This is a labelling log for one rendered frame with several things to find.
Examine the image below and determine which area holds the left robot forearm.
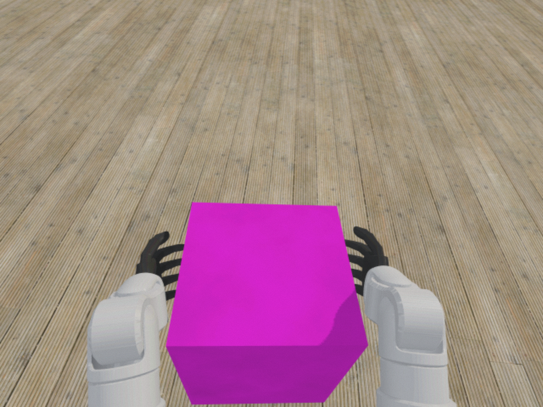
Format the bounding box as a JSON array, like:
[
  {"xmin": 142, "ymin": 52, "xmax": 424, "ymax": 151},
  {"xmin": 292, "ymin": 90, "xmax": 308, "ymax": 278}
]
[{"xmin": 87, "ymin": 273, "xmax": 168, "ymax": 407}]

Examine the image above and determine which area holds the left robot hand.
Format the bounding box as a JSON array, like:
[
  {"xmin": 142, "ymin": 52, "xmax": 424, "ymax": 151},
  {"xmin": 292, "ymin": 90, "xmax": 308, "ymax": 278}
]
[{"xmin": 136, "ymin": 231, "xmax": 184, "ymax": 301}]

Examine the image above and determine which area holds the carton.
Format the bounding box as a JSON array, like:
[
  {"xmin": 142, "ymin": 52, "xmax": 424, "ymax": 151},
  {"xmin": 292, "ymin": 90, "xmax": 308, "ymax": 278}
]
[{"xmin": 166, "ymin": 203, "xmax": 368, "ymax": 404}]

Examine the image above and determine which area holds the right robot hand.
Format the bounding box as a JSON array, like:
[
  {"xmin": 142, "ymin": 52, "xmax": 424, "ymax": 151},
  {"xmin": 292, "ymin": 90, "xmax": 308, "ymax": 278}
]
[{"xmin": 344, "ymin": 226, "xmax": 389, "ymax": 296}]

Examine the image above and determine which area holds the right robot forearm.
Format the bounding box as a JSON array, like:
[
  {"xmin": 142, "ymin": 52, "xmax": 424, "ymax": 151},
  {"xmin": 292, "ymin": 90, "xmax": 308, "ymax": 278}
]
[{"xmin": 363, "ymin": 265, "xmax": 456, "ymax": 407}]

